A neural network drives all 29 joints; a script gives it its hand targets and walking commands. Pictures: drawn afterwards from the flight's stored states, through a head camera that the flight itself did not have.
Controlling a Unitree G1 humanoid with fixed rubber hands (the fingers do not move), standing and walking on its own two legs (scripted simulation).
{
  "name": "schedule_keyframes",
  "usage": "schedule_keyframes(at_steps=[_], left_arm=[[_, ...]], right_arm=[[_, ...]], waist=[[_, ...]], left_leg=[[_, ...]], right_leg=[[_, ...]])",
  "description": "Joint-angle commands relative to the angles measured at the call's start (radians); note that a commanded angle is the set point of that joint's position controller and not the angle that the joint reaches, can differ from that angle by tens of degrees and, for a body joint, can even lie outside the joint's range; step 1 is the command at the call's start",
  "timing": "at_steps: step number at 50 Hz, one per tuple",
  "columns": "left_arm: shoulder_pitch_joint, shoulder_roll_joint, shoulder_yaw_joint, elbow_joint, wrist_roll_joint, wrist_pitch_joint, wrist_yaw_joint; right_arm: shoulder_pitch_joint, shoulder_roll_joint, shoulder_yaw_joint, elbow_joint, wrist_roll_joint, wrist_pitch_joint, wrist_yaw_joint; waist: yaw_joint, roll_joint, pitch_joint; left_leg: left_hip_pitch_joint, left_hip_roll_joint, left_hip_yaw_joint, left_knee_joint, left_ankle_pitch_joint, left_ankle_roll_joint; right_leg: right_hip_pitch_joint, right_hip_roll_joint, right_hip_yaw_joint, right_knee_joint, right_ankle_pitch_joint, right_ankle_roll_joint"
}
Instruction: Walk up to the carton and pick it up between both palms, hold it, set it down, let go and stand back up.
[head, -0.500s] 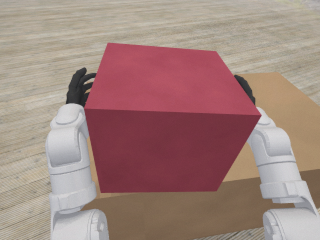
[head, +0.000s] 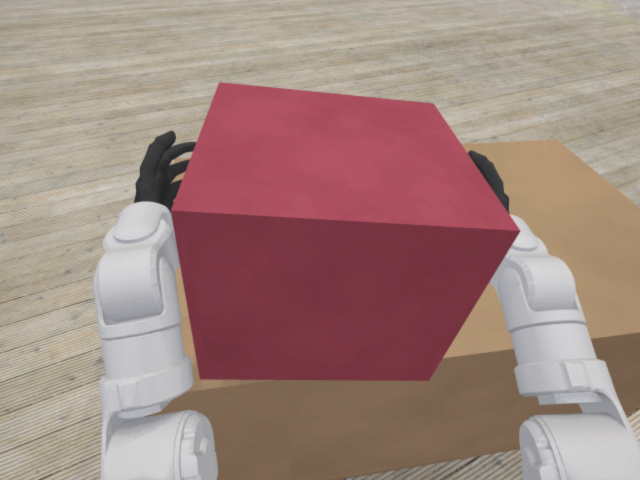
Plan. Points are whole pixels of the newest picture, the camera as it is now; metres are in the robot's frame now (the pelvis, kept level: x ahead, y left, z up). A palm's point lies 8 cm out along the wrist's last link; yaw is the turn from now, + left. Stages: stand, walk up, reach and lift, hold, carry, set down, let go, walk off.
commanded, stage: hold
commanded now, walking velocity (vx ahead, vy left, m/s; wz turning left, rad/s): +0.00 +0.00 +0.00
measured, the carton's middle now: (324, 232) +0.37 +0.00 +0.15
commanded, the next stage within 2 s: set down in 1.58 s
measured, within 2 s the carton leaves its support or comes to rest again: neither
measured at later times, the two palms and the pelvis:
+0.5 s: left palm (157, 203) +0.35 +0.19 +0.21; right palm (483, 212) +0.36 -0.19 +0.19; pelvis +0.01 +0.00 +0.00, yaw +0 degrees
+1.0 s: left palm (153, 202) +0.35 +0.19 +0.22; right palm (484, 208) +0.35 -0.18 +0.20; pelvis +0.01 +0.00 +0.00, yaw +0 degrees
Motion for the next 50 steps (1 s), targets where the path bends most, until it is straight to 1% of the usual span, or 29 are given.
schedule_keyframes(at_steps=[1, 2, 5, 7, 11, 13, 14, 15, 16, 18, 19, 20, 21, 26, 27, 30, 31, 32, 33, 35, 36, 38, 39, 41, 44, 45, 47, 48, 50], left_arm=[[-0.610, -0.322, -0.459, -0.159, -0.124, -0.080, -0.081], [-0.609, -0.325, -0.456, -0.175, -0.125, -0.083, -0.082], [-0.607, -0.315, -0.453, -0.170, -0.112, -0.073, -0.079], [-0.604, -0.314, -0.460, -0.172, -0.111, -0.070, -0.077], [-0.592, -0.311, -0.461, -0.181, -0.108, -0.064, -0.077], [-0.599, -0.320, -0.468, -0.187, -0.116, -0.058, -0.081], [-0.598, -0.321, -0.473, -0.189, -0.111, -0.058, -0.080], [-0.591, -0.323, -0.471, -0.185, -0.110, -0.058, -0.078], [-0.598, -0.323, -0.466, -0.180, -0.109, -0.058, -0.077], [-0.587, -0.330, -0.469, -0.173, -0.121, -0.058, -0.075], [-0.593, -0.324, -0.478, -0.190, -0.127, -0.060, -0.073], [-0.595, -0.331, -0.473, -0.189, -0.127, -0.063, -0.075], [-0.604, -0.330, -0.476, -0.203, -0.123, -0.063, -0.075], [-0.575, -0.333, -0.482, -0.223, -0.121, -0.052, -0.079], [-0.574, -0.331, -0.482, -0.225, -0.127, -0.051, -0.079], [-0.558, -0.322, -0.489, -0.268, -0.134, -0.053, -0.079], [-0.555, -0.318, -0.485, -0.268, -0.131, -0.050, -0.081], [-0.551, -0.317, -0.478, -0.251, -0.126, -0.044, -0.082], [-0.549, -0.315, -0.486, -0.254, -0.130, -0.044, -0.081], [-0.541, -0.309, -0.481, -0.239, -0.127, -0.034, -0.083], [-0.543, -0.308, -0.472, -0.229, -0.114, -0.032, -0.083], [-0.556, -0.302, -0.456, -0.221, -0.112, -0.029, -0.088], [-0.559, -0.304, -0.461, -0.234, -0.120, -0.029, -0.088], [-0.571, -0.313, -0.468, -0.243, -0.119, -0.030, -0.087], [-0.578, -0.307, -0.471, -0.236, -0.124, -0.031, -0.084], [-0.583, -0.312, -0.472, -0.225, -0.117, -0.030, -0.083], [-0.587, -0.311, -0.455, -0.208, -0.110, -0.031, -0.083], [-0.589, -0.307, -0.451, -0.196, -0.108, -0.032, -0.086], [-0.575, -0.315, -0.452, -0.197, -0.105, -0.028, -0.086]], right_arm=[[-0.810, 0.357, 0.276, -0.372, 0.061, -0.089, 0.069], [-0.799, 0.354, 0.274, -0.377, 0.063, -0.093, 0.066], [-0.799, 0.342, 0.277, -0.342, 0.064, -0.089, 0.064], [-0.796, 0.344, 0.283, -0.354, 0.065, -0.090, 0.065], [-0.766, 0.326, 0.270, -0.326, 0.076, -0.085, 0.068], [-0.769, 0.329, 0.274, -0.323, 0.075, -0.079, 0.068], [-0.775, 0.332, 0.277, -0.334, 0.080, -0.079, 0.067], [-0.775, 0.337, 0.285, -0.342, 0.085, -0.082, 0.066], [-0.789, 0.339, 0.282, -0.343, 0.084, -0.083, 0.063], [-0.807, 0.331, 0.288, -0.377, 0.086, -0.086, 0.060], [-0.801, 0.331, 0.278, -0.378, 0.079, -0.086, 0.061], [-0.811, 0.329, 0.278, -0.380, 0.079, -0.087, 0.060], [-0.792, 0.332, 0.283, -0.362, 0.079, -0.083, 0.059], [-0.764, 0.329, 0.299, -0.378, 0.100, -0.071, 0.054], [-0.776, 0.327, 0.303, -0.408, 0.107, -0.073, 0.051], [-0.754, 0.331, 0.309, -0.411, 0.109, -0.066, 0.053], [-0.744, 0.325, 0.310, -0.420, 0.115, -0.065, 0.056], [-0.760, 0.321, 0.312, -0.423, 0.111, -0.066, 0.057], [-0.753, 0.321, 0.310, -0.438, 0.107, -0.065, 0.059], [-0.747, 0.307, 0.297, -0.416, 0.106, -0.064, 0.055], [-0.750, 0.313, 0.299, -0.406, 0.101, -0.062, 0.053], [-0.754, 0.316, 0.294, -0.385, 0.100, -0.062, 0.055], [-0.741, 0.320, 0.293, -0.377, 0.104, -0.060, 0.054], [-0.765, 0.312, 0.282, -0.381, 0.109, -0.057, 0.055], [-0.791, 0.312, 0.280, -0.401, 0.097, -0.060, 0.057], [-0.790, 0.314, 0.277, -0.394, 0.098, -0.060, 0.056], [-0.772, 0.303, 0.259, -0.359, 0.084, -0.057, 0.058], [-0.781, 0.306, 0.262, -0.343, 0.087, -0.057, 0.060], [-0.769, 0.307, 0.261, -0.336, 0.080, -0.059, 0.062]], waist=[[-0.001, 0.042, -0.424], [-0.008, 0.047, -0.429], [0.004, 0.075, -0.413], [0.008, 0.065, -0.412], [-0.013, 0.094, -0.401], [-0.017, 0.083, -0.400], [-0.015, 0.092, -0.400], [-0.005, 0.071, -0.406], [-0.011, 0.075, -0.394], [-0.004, 0.074, -0.413], [-0.019, 0.077, -0.413], [-0.017, 0.061, -0.419], [-0.016, 0.070, -0.416], [-0.015, 0.088, -0.430], [-0.008, 0.066, -0.426], [-0.015, 0.065, -0.431], [-0.005, 0.071, -0.431], [-0.001, 0.056, -0.436], [-0.005, 0.057, -0.434], [-0.005, 0.074, -0.412], [0.000, 0.072, -0.388], [-0.007, 0.054, -0.357], [-0.013, 0.075, -0.360], [-0.017, 0.071, -0.368], [-0.013, 0.074, -0.394], [-0.014, 0.085, -0.394], [-0.021, 0.081, -0.359], [-0.012, 0.083, -0.356], [-0.015, 0.075, -0.357]], left_leg=[[0.017, -0.026, 0.014, -0.038, 0.225, -0.025], [0.018, -0.025, 0.016, -0.035, 0.237, -0.026], [0.006, -0.028, 0.019, -0.038, 0.255, -0.034], [0.010, -0.023, 0.015, -0.040, 0.251, -0.031], [0.044, -0.026, 0.017, -0.020, 0.282, -0.047], [0.063, -0.024, 0.010, -0.021, 0.292, -0.048], [0.069, -0.026, 0.011, -0.015, 0.308, -0.053], [0.054, -0.023, 0.011, -0.021, 0.300, -0.045], [0.046, -0.024, 0.015, -0.018, 0.302, -0.047], [0.037, -0.024, 0.013, -0.014, 0.306, -0.042], [0.050, -0.024, 0.006, -0.015, 0.322, -0.042], [0.055, -0.022, 0.007, -0.008, 0.332, -0.046], [0.069, -0.020, 0.005, -0.013, 0.331, -0.046], [0.085, -0.024, 0.003, -0.005, 0.369, -0.056], [0.071, -0.023, 0.005, -0.006, 0.377, -0.053], [0.097, -0.024, 0.002, -0.006, 0.399, -0.054], [0.104, -0.024, 0.003, -0.013, 0.390, -0.054], [0.097, -0.023, 0.008, -0.016, 0.382, -0.054], [0.098, -0.019, 0.003, -0.014, 0.382, -0.052], [0.085, -0.023, 0.005, -0.014, 0.384, -0.057], [0.067, -0.024, 0.008, -0.019, 0.355, -0.051], [0.044, -0.021, 0.008, -0.028, 0.312, -0.045], [0.058, -0.023, 0.009, -0.027, 0.308, -0.045], [0.056, -0.021, 0.008, -0.029, 0.316, -0.051], [0.062, -0.020, 0.008, -0.027, 0.305, -0.049], [0.064, -0.025, 0.014, -0.028, 0.301, -0.050], [0.061, -0.020, 0.008, -0.022, 0.296, -0.051], [0.058, -0.023, 0.009, -0.022, 0.293, -0.053], [0.061, -0.024, 0.011, -0.025, 0.285, -0.052]], right_leg=[[0.230, 0.027, 0.024, 0.044, 0.161, 0.013], [0.227, 0.027, 0.031, 0.048, 0.176, 0.011], [0.217, 0.025, 0.032, 0.045, 0.182, 0.005], [0.226, 0.024, 0.031, 0.045, 0.170, 0.007], [0.196, 0.034, 0.029, 0.044, 0.176, -0.001], [0.193, 0.033, 0.029, 0.038, 0.184, -0.003], [0.189, 0.031, 0.031, 0.042, 0.199, -0.002], [0.195, 0.028, 0.029, 0.043, 0.192, -0.006], [0.188, 0.028, 0.032, 0.040, 0.202, -0.001], [0.199, 0.030, 0.028, 0.043, 0.206, 0.002], [0.208, 0.035, 0.027, 0.048, 0.225, 0.007], [0.208, 0.032, 0.028, 0.048, 0.229, 0.002], [0.195, 0.031, 0.029, 0.042, 0.223, 0.002], [0.201, 0.034, 0.027, 0.042, 0.254, 0.000], [0.222, 0.036, 0.027, 0.047, 0.266, 0.002], [0.228, 0.039, 0.027, 0.044, 0.285, 0.001], [0.219, 0.032, 0.034, 0.041, 0.269, 0.000], [0.227, 0.033, 0.025, 0.038, 0.266, 0.003], [0.226, 0.031, 0.028, 0.040, 0.282, 0.003], [0.208, 0.031, 0.024, 0.037, 0.265, -0.001], [0.213, 0.027, 0.031, 0.033, 0.246, 0.000], [0.222, 0.025, 0.023, 0.031, 0.221, 0.004], [0.204, 0.025, 0.030, 0.032, 0.218, -0.001], [0.197, 0.030, 0.022, 0.028, 0.208, -0.003], [0.205, 0.026, 0.027, 0.032, 0.198, 0.000], [0.197, 0.024, 0.023, 0.033, 0.194, 0.004], [0.186, 0.028, 0.022, 0.028, 0.188, -0.005], [0.183, 0.023, 0.019, 0.030, 0.190, -0.004], [0.177, 0.026, 0.020, 0.028, 0.178, -0.005]])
